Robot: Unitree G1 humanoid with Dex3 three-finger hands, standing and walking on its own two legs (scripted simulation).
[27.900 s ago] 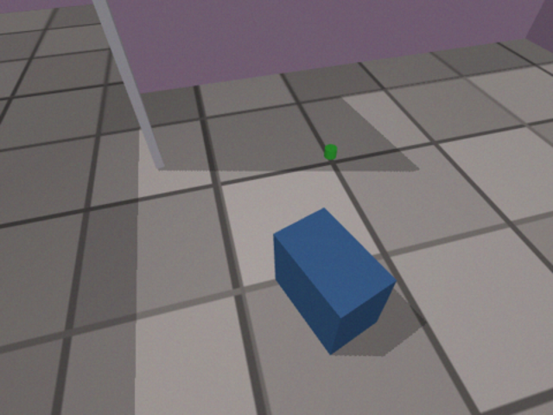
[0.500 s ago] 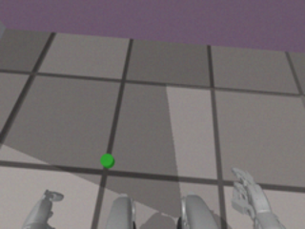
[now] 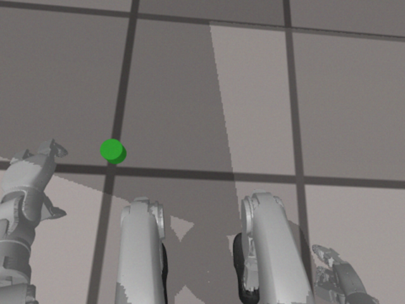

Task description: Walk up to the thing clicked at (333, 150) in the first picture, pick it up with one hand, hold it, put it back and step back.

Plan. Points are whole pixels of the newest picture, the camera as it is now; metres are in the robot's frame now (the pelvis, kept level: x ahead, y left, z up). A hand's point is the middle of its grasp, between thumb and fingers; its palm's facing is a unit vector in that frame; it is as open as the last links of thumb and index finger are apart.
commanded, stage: rise first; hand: left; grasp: from above
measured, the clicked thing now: (113, 151) +0.51 +0.28 -0.40
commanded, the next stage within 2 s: approach in 1.36 s
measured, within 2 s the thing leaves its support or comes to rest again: neither
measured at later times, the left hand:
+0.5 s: hand (70, 167) +0.41 +0.33 -0.22, palm faces -0.46 -0.06 -0.89, open 14.0 cm
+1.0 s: hand (81, 160) +0.44 +0.32 -0.27, palm faces -0.46 -0.07 -0.89, open 14.1 cm
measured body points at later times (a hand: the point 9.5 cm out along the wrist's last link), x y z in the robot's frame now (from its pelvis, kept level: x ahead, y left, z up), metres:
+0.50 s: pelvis -0.01 +0.01 -0.08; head +0.20 +0.08 +0.32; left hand +0.43 +0.33 -0.17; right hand +0.06 -0.27 -0.18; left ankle +0.08 +0.14 -0.40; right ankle +0.09 -0.14 -0.40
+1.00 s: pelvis +0.00 +0.01 -0.10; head +0.24 +0.08 +0.28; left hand +0.46 +0.33 -0.22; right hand +0.06 -0.27 -0.21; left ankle +0.08 +0.14 -0.40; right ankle +0.09 -0.14 -0.40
